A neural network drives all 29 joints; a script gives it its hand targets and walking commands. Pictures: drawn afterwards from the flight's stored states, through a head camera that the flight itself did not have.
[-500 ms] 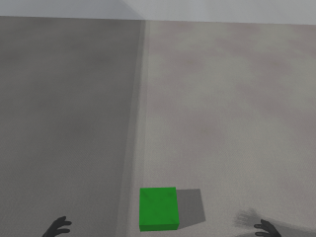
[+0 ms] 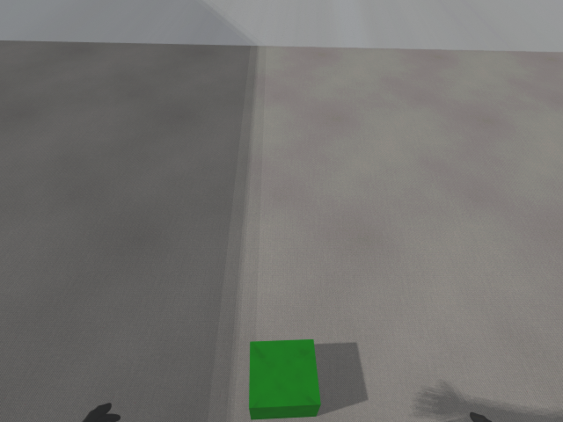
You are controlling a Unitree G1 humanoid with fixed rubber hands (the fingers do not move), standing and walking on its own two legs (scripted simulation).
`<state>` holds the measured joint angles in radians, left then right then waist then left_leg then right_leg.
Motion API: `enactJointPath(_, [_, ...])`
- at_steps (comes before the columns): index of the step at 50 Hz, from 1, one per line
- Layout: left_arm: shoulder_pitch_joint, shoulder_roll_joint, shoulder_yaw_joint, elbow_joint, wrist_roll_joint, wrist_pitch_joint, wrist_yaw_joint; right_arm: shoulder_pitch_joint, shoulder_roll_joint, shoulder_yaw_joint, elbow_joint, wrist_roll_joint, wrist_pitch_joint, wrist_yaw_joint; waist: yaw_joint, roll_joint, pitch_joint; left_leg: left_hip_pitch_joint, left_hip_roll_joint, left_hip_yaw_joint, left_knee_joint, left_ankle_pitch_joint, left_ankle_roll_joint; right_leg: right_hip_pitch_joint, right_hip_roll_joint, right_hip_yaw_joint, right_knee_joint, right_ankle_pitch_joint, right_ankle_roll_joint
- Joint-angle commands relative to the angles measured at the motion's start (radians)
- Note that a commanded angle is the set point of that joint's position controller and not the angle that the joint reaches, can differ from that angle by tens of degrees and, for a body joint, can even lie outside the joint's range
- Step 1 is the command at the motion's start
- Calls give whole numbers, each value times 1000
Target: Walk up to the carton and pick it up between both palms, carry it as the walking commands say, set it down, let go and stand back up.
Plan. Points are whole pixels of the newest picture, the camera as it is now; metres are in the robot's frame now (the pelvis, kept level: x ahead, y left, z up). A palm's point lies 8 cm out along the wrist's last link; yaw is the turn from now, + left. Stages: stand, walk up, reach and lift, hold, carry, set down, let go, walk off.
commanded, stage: stand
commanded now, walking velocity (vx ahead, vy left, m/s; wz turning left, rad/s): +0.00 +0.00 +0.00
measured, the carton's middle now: (282, 378) +0.42 +0.00 -0.71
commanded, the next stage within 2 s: none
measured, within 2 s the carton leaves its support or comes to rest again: neither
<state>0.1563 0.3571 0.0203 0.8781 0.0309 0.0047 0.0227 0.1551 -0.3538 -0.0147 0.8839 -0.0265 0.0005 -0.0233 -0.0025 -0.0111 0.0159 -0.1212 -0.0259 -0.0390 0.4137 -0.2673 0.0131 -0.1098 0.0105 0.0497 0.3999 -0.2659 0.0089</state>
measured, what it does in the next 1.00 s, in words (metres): stands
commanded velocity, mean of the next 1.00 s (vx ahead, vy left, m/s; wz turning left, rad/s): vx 0.00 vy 0.00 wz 0.00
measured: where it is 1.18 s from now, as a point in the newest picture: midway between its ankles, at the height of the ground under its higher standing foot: outside the picture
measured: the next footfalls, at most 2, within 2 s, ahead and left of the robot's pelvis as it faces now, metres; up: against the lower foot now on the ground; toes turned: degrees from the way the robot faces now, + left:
none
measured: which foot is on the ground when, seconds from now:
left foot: down 0.00-1.00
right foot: down 0.00-1.00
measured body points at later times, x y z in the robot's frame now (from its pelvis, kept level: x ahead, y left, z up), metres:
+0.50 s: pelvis -0.02 +0.00 +0.00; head -0.02 +0.00 +0.45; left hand +0.08 +0.31 -0.11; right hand +0.09 -0.31 -0.11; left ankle -0.03 +0.11 -0.74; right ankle -0.03 -0.13 -0.74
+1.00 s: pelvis -0.02 +0.00 +0.00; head -0.02 +0.00 +0.45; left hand +0.08 +0.31 -0.11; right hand +0.08 -0.32 -0.11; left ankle -0.03 +0.11 -0.74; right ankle -0.03 -0.13 -0.74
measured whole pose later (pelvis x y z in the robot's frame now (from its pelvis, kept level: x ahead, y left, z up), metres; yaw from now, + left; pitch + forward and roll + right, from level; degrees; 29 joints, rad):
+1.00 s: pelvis -0.02 +0.00 +0.00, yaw +0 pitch -3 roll +0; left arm 0.13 0.39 0.00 1.02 0.02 -0.01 0.01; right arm 0.12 -0.39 0.00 1.03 -0.01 -0.01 -0.01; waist 0.00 -0.01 0.03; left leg -0.10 -0.02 -0.04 0.34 -0.20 0.01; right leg -0.09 0.01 0.05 0.33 -0.20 0.01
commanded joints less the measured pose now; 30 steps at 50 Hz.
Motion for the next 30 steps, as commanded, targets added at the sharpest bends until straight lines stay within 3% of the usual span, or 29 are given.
enactJointPath(1, [-28,153,32,-38,-1,-13,3,-31,-164,-32,-37,0,-13,-3,1,11,-39,1,112,-84,-58,293,-3,11,-94,71,-45,267,-12])
enactJointPath(30, [-42,186,20,69,-9,-21,-6,-58,-196,-20,72,9,-19,4,3,12,-12,4,124,-101,-113,199,6,5,-109,87,-103,197,-19])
